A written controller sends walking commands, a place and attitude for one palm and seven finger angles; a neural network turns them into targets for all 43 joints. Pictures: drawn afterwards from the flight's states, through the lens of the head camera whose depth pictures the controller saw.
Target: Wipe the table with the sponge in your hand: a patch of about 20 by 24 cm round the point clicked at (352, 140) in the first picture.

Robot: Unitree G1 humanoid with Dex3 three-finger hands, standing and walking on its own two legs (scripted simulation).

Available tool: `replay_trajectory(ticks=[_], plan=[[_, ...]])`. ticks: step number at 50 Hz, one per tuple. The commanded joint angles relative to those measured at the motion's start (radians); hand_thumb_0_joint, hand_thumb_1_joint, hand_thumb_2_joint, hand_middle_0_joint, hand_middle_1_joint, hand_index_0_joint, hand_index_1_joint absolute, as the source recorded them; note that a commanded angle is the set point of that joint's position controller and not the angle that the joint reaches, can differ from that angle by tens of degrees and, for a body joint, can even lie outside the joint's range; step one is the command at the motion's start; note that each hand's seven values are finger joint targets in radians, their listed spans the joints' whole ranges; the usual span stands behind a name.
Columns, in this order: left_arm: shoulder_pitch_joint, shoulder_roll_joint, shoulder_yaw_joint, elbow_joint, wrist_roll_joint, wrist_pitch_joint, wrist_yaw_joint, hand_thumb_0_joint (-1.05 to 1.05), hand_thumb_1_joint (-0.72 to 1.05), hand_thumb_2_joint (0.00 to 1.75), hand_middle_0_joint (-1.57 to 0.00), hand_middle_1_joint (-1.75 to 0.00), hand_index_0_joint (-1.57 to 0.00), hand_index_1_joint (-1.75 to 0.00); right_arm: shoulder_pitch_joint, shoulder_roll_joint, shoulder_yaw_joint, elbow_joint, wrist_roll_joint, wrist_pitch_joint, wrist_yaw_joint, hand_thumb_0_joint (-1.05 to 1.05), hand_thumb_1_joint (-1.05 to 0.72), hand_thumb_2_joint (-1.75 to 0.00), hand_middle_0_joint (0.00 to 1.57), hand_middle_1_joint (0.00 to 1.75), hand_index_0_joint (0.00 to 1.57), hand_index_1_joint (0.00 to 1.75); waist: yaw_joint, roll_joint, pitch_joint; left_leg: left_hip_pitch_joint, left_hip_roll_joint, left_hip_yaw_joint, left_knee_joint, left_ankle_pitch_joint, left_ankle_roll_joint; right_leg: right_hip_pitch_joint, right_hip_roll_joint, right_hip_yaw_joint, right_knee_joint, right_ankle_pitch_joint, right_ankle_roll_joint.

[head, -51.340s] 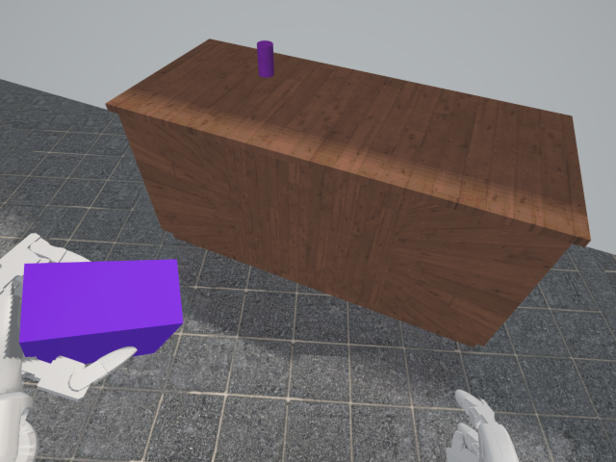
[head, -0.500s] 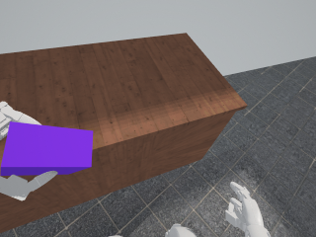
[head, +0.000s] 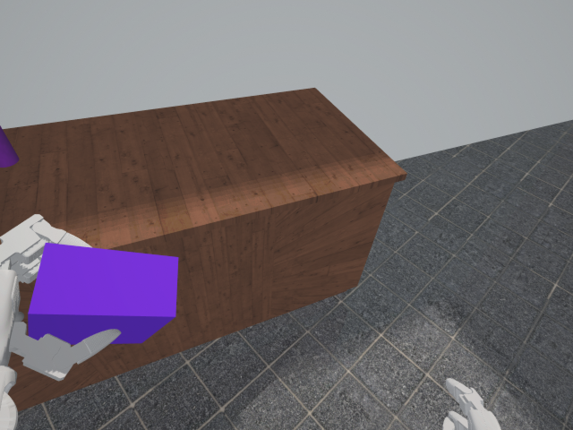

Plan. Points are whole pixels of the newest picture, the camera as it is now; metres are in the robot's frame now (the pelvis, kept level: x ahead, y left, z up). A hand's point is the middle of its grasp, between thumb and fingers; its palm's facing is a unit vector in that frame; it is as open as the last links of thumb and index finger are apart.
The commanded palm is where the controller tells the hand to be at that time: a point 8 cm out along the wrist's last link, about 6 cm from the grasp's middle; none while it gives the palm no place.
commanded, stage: stop stepping back and stand still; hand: left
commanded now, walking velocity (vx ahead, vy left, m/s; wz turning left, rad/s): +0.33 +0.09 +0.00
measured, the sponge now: (121, 302) +0.23 +0.19 +0.14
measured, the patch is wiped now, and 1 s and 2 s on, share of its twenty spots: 0.95 0.95 0.95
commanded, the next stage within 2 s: stand and wait in 1.44 s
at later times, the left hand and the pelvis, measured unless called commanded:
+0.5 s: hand out of the picture +0.09 +0.21 +0.17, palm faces +0.31 -0.88 -0.37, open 10.5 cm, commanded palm +0.06 +0.26 +0.20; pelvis -0.11 -0.02 +0.01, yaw -1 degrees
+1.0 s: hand out of the picture +0.09 +0.20 +0.17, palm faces +0.33 -0.88 -0.34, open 10.5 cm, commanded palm +0.05 +0.25 +0.20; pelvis -0.11 -0.02 +0.00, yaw -1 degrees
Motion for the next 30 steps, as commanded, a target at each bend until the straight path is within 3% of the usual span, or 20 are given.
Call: replay_trajectory(ticks=[1, 2, 3, 4, 5, 7, 8, 11, 13, 14, 15, 16, 20, 22, 25, 26, 27, 28, 29, 30], plan=[[-0.146, 0.168, 0.139, -0.247, -0.012, -0.084, 0.028, 0.0, 0.1, 1.3, -1.2, -1.6, -1.2, -1.6, -0.083, -0.116, -0.024, -0.158, -0.002, -0.087, -0.014, 0.0, -0.9, -0.9, 0.2, 0.3, 0.2, 0.3, 0.013, 0.091, -0.058, 0.163, 0.02, 0.017, -0.571, -0.048, 0.066, 0.032, -0.139, 0.182, -0.101, -0.427, 0.004], [-0.147, 0.164, 0.138, -0.277, -0.02, -0.092, 0.029, 0.0, 0.1, 1.3, -1.2, -1.6, -1.2, -1.6, -0.069, -0.125, -0.024, -0.17, -0.005, -0.095, -0.014, 0.0, -0.9, -0.9, 0.2, 0.3, 0.2, 0.3, 0.016, 0.268, -0.058, 0.11, 0.068, -0.047, -0.737, -0.102, 0.093, 0.103, -0.034, 0.098, 0.109, -0.401, 0.022], [-0.15, 0.167, 0.14, -0.307, -0.013, -0.096, 0.035, 0.0, 0.1, 1.3, -1.2, -1.6, -1.2, -1.6, -0.067, -0.133, -0.041, -0.181, -0.001, -0.104, -0.013, 0.0, -0.9, -0.9, 0.2, 0.3, 0.2, 0.3, 0.025, 0.515, -0.032, 0.157, 0.189, -0.217, -0.797, -0.078, 0.144, -0.012, 0.083, -0.038, 0.441, -0.354, 0.055], [-0.146, 0.176, 0.149, -0.33, 0.019, -0.105, 0.034, 0.0, 0.1, 1.3, -1.2, -1.6, -1.2, -1.6, -0.067, -0.101, -0.05, -0.171, 0.004, -0.132, -0.014, 0.0, -0.9, -0.9, 0.2, 0.3, 0.2, 0.3, 0.027, 0.465, -0.091, 0.195, 0.223, -0.109, -0.712, 0.277, 0.163, -0.102, 0.071, -0.025, 0.677, -0.332, 0.056], [-0.227, 0.201, 0.149, -0.335, 0.014, -0.117, 0.043, 0.0, 0.1, 1.3, -1.2, -1.6, -1.2, -1.6, -0.077, -0.078, -0.036, -0.15, 0.006, -0.138, -0.008, 0.0, -0.9, -0.9, 0.2, 0.3, 0.2, 0.3, -0.011, 0.475, 0.003, 0.145, 0.276, -0.297, -0.698, 0.236, 0.22, -0.214, -0.004, 0.062, 0.755, -0.338, 0.055], [-0.227, 0.112, 0.082, -0.191, 0.008, -0.115, 0.024, 0.0, 0.1, 1.3, -1.2, -1.6, -1.2, -1.6, -0.09, -0.08, -0.023, -0.08, 0.02, -0.152, 0.024, 0.0, -0.9, -0.9, 0.2, 0.3, 0.2, 0.3, 0.016, 0.207, 0.21, 0.063, 0.303, -0.265, -0.706, 0.203, 0.213, -0.31, -0.066, 0.149, 0.722, -0.28, 0.036], [-0.317, 0.084, 0.032, -0.198, 0.002, -0.111, 0.018, 0.0, 0.1, 1.3, -1.2, -1.6, -1.2, -1.6, -0.079, -0.086, -0.022, -0.073, 0.028, -0.161, 0.026, 0.0, -0.9, -0.9, 0.2, 0.3, 0.2, 0.3, 0.016, 0.145, 0.227, 0.042, 0.274, -0.225, -0.718, 0.158, 0.193, -0.242, -0.043, 0.085, 0.641, -0.275, 0.036], [-0.291, 0.101, 0.074, -0.005, -0.015, -0.082, 0.012, 0.0, 0.1, 1.3, -1.2, -1.6, -1.2, -1.6, -0.087, -0.112, -0.02, -0.081, 0.001, -0.139, -0.007, 0.0, -0.9, -0.9, 0.2, 0.3, 0.2, 0.3, 0.045, 0.182, 0.186, -0.022, 0.225, -0.114, -0.595, 0.13, 0.129, 0.127, -0.035, 0.029, 0.152, -0.246, 0.029], [-0.265, 0.095, 0.064, 0.028, -0.007, -0.065, 0.007, 0.0, 0.1, 1.3, -1.2, -1.6, -1.2, -1.6, -0.093, -0.112, -0.011, -0.099, 0.0, -0.12, -0.02, 0.0, -0.9, -0.9, 0.2, 0.3, 0.2, 0.3, 0.048, 0.115, 0.121, -0.053, 0.087, -0.029, -0.351, -0.055, 0.092, 0.347, 0.017, -0.049, -0.119, -0.125, 0.036], [-0.225, 0.086, 0.055, 0.033, -0.013, -0.063, 0.002, 0.0, 0.1, 1.3, -1.2, -1.6, -1.2, -1.6, -0.111, -0.105, -0.011, -0.104, 0.001, -0.109, -0.018, 0.0, -0.9, -0.9, 0.2, 0.3, 0.2, 0.3, 0.057, -0.033, 0.074, -0.143, 0.008, 0.039, -0.134, -0.107, 0.075, 0.451, -0.026, 0.009, -0.187, -0.141, 0.019], [-0.213, 0.124, 0.076, 0.004, -0.007, -0.066, -0.002, 0.0, 0.1, 1.3, -1.2, -1.6, -1.2, -1.6, -0.134, -0.095, -0.024, -0.126, 0.008, -0.091, -0.012, 0.0, -0.9, -0.9, 0.2, 0.3, 0.2, 0.3, 0.053, -0.287, 0.028, -0.275, -0.054, 0.05, 0.153, -0.137, 0.05, 0.464, -0.234, 0.403, -0.331, -0.376, -0.067], [-0.258, 0.14, 0.104, -0.074, -0.024, -0.088, -0.011, 0.0, 0.1, 1.3, -1.2, -1.6, -1.2, -1.6, -0.17, -0.093, -0.024, -0.139, 0.008, -0.09, -0.012, 0.0, -0.9, -0.9, 0.2, 0.3, 0.2, 0.3, 0.042, -0.295, 0.027, -0.294, -0.045, -0.05, 0.31, -0.045, 0.036, 0.338, -0.333, 0.636, -0.436, -0.503, -0.114], [-0.169, 0.163, 0.147, -0.191, -0.029, -0.132, -0.021, 0.0, 0.1, 1.3, -1.2, -1.6, -1.2, -1.6, -0.151, -0.064, -0.019, -0.096, 0.006, -0.056, 0.026, 0.0, -0.9, -0.9, 0.2, 0.3, 0.2, 0.3, 0.013, -0.07, 0.001, -0.125, 0.031, -0.052, 0.239, 0.141, 0.021, 0.091, -0.282, 0.401, -0.394, -0.544, -0.119], [-0.133, 0.172, 0.151, -0.243, -0.02, -0.129, -0.003, 0.0, 0.1, 1.3, -1.2, -1.6, -1.2, -1.6, -0.159, -0.036, -0.001, -0.103, 0.001, -0.057, 0.021, 0.0, -0.9, -0.9, 0.2, 0.3, 0.2, 0.3, 0.008, -0.053, 0.013, 0.054, 0.035, 0.0, 0.024, 0.116, 0.036, -0.075, -0.248, 0.276, -0.395, -0.58, -0.101], [-0.113, 0.153, 0.124, -0.261, -0.011, -0.118, 0.031, 0.0, 0.1, 1.3, -1.2, -1.6, -1.2, -1.6, -0.151, -0.04, 0.013, -0.118, -0.007, -0.086, -0.009, 0.0, -0.9, -0.9, 0.2, 0.3, 0.2, 0.3, 0.018, 0.004, 0.0, 0.216, 0.005, 0.068, -0.363, 0.031, 0.059, -0.063, -0.188, 0.171, -0.275, -0.604, -0.083], [-0.145, 0.152, 0.118, -0.262, -0.011, -0.117, 0.042, 0.0, 0.1, 1.3, -1.2, -1.6, -1.2, -1.6, -0.138, -0.069, 0.007, -0.127, -0.013, -0.095, -0.019, 0.0, -0.9, -0.9, 0.2, 0.3, 0.2, 0.3, 0.014, 0.099, -0.007, 0.224, 0.0, 0.059, -0.486, -0.012, 0.063, -0.015, -0.148, 0.133, -0.154, -0.588, -0.066], [-0.191, 0.137, 0.113, -0.273, -0.012, -0.118, 0.051, 0.0, 0.1, 1.3, -1.2, -1.6, -1.2, -1.6, -0.128, -0.109, -0.004, -0.135, -0.018, -0.105, -0.023, 0.0, -0.9, -0.9, 0.2, 0.3, 0.2, 0.3, 0.008, 0.335, -0.005, 0.202, 0.111, -0.197, -0.686, -0.233, 0.115, -0.024, -0.039, 0.063, 0.139, -0.525, -0.024], [-0.236, 0.125, 0.097, -0.265, -0.002, -0.115, 0.061, 0.0, 0.1, 1.3, -1.2, -1.6, -1.2, -1.6, -0.132, -0.116, -0.008, -0.146, -0.013, -0.114, -0.021, 0.0, -0.9, -0.9, 0.2, 0.3, 0.2, 0.3, 0.004, 0.543, 0.065, 0.189, 0.307, -0.5, -0.833, -0.384, 0.189, -0.177, 0.05, -0.032, 0.488, -0.469, 0.031], [-0.326, 0.161, 0.123, -0.272, 0.021, -0.121, 0.066, 0.0, 0.1, 1.3, -1.2, -1.6, -1.2, -1.6, -0.153, -0.092, -0.008, -0.142, -0.002, -0.127, -0.015, 0.0, -0.9, -0.9, 0.2, 0.3, 0.2, 0.3, 0.02, 0.413, 0.096, 0.074, 0.334, -0.504, -0.853, -0.333, 0.239, -0.197, 0.008, 0.086, 0.652, -0.384, 0.025], [-0.289, 0.163, 0.129, -0.139, 0.03, -0.11, 0.058, 0.0, 0.1, 1.3, -1.2, -1.6, -1.2, -1.6, -0.141, -0.077, -0.011, -0.112, 0.003, -0.128, -0.006, 0.0, -0.9, -0.9, 0.2, 0.3, 0.2, 0.3, 0.021, 0.274, 0.08, 0.1, 0.288, -0.406, -0.777, -0.226, 0.219, -0.199, -0.017, 0.076, 0.695, -0.338, 0.029]])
